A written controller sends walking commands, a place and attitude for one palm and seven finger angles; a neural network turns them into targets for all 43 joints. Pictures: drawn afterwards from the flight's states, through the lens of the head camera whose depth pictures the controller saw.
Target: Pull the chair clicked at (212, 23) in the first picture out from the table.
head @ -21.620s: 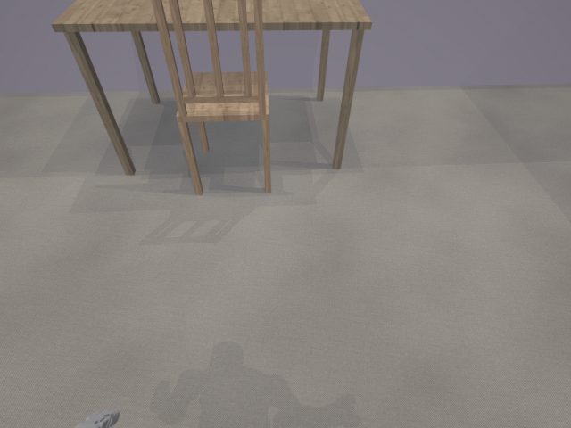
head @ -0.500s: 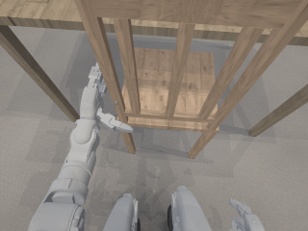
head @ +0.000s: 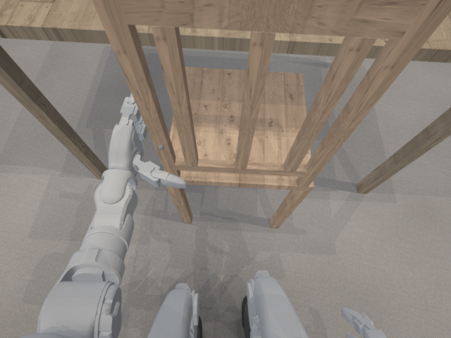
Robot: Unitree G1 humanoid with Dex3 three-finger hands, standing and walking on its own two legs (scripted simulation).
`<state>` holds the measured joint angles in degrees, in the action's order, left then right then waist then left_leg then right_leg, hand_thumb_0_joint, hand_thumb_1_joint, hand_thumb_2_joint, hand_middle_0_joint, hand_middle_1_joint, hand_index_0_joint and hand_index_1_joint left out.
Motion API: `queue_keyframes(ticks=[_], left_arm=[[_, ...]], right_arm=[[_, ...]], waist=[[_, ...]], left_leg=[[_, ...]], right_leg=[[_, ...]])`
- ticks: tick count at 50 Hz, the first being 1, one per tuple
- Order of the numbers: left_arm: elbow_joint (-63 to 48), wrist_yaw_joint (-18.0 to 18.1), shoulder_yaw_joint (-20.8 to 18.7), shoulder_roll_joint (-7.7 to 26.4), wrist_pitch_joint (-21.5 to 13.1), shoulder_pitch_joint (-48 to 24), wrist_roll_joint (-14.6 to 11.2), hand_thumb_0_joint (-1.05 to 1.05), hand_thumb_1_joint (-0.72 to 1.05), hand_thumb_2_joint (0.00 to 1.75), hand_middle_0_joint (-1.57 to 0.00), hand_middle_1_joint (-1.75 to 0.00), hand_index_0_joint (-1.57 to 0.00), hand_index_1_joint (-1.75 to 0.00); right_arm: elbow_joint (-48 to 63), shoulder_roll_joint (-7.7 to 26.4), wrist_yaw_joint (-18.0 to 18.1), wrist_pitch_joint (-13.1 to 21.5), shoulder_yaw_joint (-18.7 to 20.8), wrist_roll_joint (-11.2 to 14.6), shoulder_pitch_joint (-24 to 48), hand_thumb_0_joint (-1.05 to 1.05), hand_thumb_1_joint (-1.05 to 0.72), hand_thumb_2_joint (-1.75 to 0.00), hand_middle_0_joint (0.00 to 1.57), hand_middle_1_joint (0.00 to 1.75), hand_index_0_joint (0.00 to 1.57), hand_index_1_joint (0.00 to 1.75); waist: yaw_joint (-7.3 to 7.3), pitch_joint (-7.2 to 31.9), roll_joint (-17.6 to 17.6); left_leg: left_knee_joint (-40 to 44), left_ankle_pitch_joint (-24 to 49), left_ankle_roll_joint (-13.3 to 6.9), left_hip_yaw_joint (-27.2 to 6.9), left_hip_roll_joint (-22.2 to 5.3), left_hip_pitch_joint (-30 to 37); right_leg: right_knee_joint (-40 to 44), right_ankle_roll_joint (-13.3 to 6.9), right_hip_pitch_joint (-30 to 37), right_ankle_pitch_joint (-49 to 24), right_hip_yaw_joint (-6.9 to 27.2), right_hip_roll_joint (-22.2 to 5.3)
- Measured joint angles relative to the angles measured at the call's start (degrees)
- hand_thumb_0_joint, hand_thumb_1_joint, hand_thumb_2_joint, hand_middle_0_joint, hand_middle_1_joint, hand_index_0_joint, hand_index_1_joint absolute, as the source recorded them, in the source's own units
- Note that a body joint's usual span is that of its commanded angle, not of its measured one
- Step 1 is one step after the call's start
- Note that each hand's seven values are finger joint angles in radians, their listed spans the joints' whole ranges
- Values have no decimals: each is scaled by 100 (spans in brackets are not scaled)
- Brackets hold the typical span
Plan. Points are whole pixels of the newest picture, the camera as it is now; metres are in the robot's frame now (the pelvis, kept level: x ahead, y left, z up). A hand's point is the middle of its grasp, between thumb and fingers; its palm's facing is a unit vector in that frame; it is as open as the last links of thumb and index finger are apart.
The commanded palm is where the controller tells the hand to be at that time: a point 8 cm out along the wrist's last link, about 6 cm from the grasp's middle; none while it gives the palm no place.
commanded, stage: push the fingers through the gap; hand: left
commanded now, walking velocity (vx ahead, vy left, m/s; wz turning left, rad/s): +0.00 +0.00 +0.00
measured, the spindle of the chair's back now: (248, 119) +0.46 -0.06 +0.06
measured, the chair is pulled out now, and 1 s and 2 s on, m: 0.00 0.00 0.02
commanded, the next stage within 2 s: hook a spindle and tug to test in 0.10 s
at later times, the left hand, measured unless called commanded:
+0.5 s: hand (166, 144) +0.44 +0.09 +0.02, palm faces -0.12 -0.99 -0.03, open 15.9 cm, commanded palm +0.42 +0.14 +0.02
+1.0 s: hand (165, 144) +0.44 +0.09 +0.02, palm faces -0.09 -1.00 -0.03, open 7.7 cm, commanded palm +0.42 +0.14 +0.02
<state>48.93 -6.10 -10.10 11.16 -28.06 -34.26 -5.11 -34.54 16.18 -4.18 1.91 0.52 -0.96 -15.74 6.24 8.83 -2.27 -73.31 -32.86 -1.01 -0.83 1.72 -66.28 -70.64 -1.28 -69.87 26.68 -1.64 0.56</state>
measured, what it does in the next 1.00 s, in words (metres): stands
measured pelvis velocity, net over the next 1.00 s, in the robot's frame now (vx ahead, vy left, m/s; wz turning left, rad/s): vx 0.01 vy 0.00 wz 0.00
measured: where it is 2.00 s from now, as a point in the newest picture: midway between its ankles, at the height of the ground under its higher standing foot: outside the picture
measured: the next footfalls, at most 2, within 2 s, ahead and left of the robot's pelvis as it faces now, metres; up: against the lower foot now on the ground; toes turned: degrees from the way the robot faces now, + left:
none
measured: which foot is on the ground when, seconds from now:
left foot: down 0.00-1.00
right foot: down 0.00-1.00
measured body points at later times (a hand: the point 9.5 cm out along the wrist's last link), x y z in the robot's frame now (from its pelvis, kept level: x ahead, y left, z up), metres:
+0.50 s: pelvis +0.00 +0.01 +0.00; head +0.14 +0.00 +0.42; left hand +0.44 +0.14 +0.03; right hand +0.09 -0.25 -0.13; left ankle +0.01 +0.11 -0.62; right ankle +0.05 -0.11 -0.62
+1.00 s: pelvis +0.01 +0.00 +0.00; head +0.15 -0.01 +0.43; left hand +0.44 +0.14 +0.03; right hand +0.10 -0.26 -0.13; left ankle +0.01 +0.11 -0.62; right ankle +0.05 -0.11 -0.62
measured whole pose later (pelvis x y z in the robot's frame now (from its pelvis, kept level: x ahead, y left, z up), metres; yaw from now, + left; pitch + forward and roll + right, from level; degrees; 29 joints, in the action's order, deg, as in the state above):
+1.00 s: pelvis +0.01 +0.00 +0.00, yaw +0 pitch +26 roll +0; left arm 45.6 -2.7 -7.6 9.4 -28.5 -32.4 -5.1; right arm -34.2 15.7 -5.1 0.2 1.0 -1.3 -14.7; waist 5.6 9.2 -2.4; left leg -73.1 -33.4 -0.8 -1.1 1.8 -65.5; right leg -70.7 -1.5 -69.2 27.4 -1.8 0.6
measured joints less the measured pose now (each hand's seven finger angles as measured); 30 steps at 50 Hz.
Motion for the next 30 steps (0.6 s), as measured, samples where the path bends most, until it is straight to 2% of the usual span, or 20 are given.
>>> queue_keyframes(ticks=[8,16,22,30], left_arm=[[-33,131,24,-43,-242,-69,90,-1,-50,30,-6,-8,-6,-9],[140,98,60,-19,-79,-217,65,-1,-50,30,-7,-13,-7,-13],[-20,179,159,-133,-144,-104,79,-1,-50,30,-14,-33,-14,-33],[-85,344,167,-182,-106,-84,161,-1,-46,31,-26,-72,-26,-72]], right_arm=[[-33,-39,-14,34,-16,-43,93,1,-91,-90,20,30,20,30],[23,-59,-26,-52,-34,-30,137,1,-91,-90,20,30,20,30],[15,-68,-47,-73,-26,-46,108,1,-91,-90,20,30,20,30],[17,-88,-76,-140,-12,-63,101,1,-91,-90,20,30,20,30]], waist=[[7,9,12],[12,8,-7],[-9,17,-18],[14,30,-12]], left_leg=[[-44,-1,-17,-10,20,-29],[-95,-11,-36,-10,33,-98],[-79,-22,-46,5,36,-70],[-83,-38,-34,11,28,-57]], right_leg=[[-24,21,-10,0,-9,-20],[-56,39,-67,4,-9,-31],[-45,54,-44,14,8,-33],[-65,40,-45,33,15,-24]])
